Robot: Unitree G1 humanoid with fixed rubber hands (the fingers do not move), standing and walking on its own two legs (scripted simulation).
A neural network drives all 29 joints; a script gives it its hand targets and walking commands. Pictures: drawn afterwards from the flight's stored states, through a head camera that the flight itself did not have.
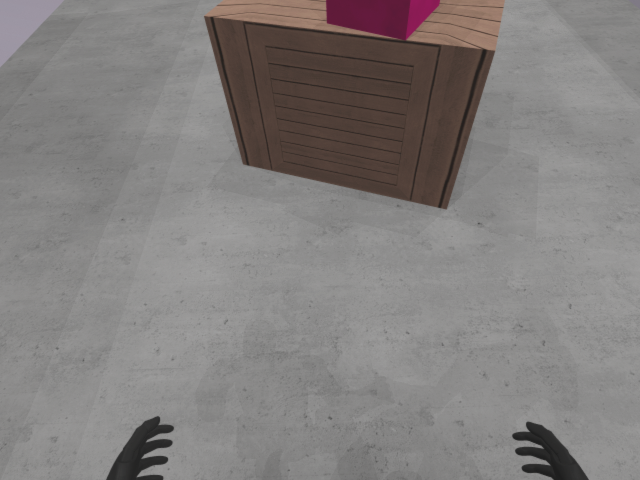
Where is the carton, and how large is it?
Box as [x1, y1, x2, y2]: [326, 0, 439, 39]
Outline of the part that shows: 327,22 405,39 438,5 439,0 326,0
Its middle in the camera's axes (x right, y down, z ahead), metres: +0.20 -0.85 +1.19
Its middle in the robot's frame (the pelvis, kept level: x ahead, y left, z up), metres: +1.46 -0.26 +0.05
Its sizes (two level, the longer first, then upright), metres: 0.284 0.278 0.297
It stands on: a pedestal, 0.67 m high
